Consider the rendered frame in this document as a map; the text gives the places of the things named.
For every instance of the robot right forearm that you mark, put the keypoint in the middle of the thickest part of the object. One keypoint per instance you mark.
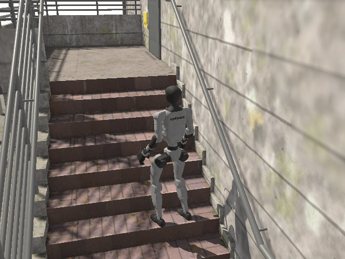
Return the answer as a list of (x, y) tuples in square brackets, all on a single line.
[(186, 138)]

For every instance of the right robot hand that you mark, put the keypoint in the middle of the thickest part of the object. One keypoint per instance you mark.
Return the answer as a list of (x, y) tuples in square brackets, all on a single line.
[(181, 145)]

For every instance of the left robot upper arm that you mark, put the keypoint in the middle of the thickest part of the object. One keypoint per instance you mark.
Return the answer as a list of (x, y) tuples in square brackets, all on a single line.
[(158, 118)]

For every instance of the robot left forearm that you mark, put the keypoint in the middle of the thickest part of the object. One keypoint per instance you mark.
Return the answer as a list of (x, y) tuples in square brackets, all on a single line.
[(149, 148)]

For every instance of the right robot upper arm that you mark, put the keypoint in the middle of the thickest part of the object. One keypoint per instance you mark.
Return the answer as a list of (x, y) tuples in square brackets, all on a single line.
[(189, 121)]

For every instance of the robot left shin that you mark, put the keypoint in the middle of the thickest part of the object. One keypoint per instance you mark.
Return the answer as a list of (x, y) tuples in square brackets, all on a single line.
[(157, 201)]

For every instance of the right robot foot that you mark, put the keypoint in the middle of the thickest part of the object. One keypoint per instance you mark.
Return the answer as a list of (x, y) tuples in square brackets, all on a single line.
[(187, 216)]

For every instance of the left robot hand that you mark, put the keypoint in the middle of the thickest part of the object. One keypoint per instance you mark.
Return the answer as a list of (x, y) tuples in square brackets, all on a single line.
[(141, 158)]

